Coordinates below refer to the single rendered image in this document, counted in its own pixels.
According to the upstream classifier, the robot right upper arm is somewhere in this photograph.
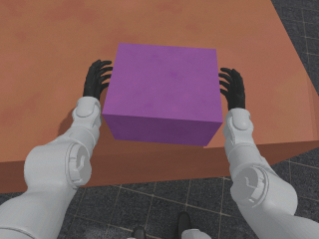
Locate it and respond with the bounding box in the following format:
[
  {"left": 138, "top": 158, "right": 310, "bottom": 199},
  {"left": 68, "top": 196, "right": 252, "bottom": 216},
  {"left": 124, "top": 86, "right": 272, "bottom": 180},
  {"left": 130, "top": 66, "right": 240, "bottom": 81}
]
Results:
[{"left": 230, "top": 166, "right": 319, "bottom": 239}]

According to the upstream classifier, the robot right hand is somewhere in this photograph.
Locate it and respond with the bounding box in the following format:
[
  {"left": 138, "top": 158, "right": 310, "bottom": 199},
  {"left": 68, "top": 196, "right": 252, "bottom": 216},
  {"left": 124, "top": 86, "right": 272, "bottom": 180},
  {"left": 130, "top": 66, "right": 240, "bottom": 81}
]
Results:
[{"left": 218, "top": 68, "right": 245, "bottom": 111}]

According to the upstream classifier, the right robot foot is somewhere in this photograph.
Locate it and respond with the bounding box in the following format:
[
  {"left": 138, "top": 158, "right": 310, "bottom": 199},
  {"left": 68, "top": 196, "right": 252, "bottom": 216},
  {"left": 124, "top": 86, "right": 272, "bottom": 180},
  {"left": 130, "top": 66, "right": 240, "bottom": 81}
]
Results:
[{"left": 176, "top": 211, "right": 191, "bottom": 239}]

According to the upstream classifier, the pedestal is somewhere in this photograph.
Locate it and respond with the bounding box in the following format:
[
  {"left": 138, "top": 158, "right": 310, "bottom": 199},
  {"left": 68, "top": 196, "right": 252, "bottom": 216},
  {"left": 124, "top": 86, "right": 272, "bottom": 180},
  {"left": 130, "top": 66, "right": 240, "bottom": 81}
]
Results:
[{"left": 0, "top": 0, "right": 319, "bottom": 194}]

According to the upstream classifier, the robot left upper arm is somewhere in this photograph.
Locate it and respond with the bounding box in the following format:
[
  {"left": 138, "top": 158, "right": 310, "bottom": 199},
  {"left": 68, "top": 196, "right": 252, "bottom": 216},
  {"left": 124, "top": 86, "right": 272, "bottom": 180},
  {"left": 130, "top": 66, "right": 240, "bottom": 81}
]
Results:
[{"left": 0, "top": 142, "right": 92, "bottom": 239}]

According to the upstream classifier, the robot foot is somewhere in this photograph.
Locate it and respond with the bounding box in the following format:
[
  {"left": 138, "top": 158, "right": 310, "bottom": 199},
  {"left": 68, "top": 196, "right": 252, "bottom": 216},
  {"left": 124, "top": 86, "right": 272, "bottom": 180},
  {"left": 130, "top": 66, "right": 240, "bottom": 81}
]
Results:
[
  {"left": 133, "top": 226, "right": 147, "bottom": 239},
  {"left": 176, "top": 211, "right": 191, "bottom": 239}
]

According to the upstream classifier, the left robot foot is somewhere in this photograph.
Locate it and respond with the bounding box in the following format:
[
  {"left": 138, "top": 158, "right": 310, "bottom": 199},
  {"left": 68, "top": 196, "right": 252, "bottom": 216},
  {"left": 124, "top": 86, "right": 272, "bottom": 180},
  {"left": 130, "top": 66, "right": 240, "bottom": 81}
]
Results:
[{"left": 133, "top": 226, "right": 147, "bottom": 239}]

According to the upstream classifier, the left robot forearm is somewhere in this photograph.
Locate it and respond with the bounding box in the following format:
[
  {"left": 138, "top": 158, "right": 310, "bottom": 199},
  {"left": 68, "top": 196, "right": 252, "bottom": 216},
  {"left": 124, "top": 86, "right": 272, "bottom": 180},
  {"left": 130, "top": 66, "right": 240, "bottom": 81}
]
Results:
[{"left": 24, "top": 96, "right": 103, "bottom": 184}]

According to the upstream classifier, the carton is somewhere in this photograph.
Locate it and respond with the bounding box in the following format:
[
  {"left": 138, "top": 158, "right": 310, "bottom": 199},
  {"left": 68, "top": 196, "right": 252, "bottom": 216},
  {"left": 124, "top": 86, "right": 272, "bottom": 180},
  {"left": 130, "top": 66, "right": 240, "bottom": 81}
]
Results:
[{"left": 102, "top": 43, "right": 223, "bottom": 146}]

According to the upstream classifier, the robot left hand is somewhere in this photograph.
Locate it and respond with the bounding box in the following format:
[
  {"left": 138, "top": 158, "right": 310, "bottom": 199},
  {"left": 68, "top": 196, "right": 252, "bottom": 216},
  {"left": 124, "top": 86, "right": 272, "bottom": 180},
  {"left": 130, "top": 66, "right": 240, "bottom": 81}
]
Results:
[{"left": 83, "top": 59, "right": 113, "bottom": 101}]

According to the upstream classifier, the right robot forearm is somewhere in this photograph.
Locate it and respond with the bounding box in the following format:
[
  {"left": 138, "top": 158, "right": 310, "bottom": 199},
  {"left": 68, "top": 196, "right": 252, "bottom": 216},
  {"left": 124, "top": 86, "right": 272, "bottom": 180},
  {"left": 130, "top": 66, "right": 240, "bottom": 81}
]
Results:
[{"left": 222, "top": 108, "right": 281, "bottom": 181}]

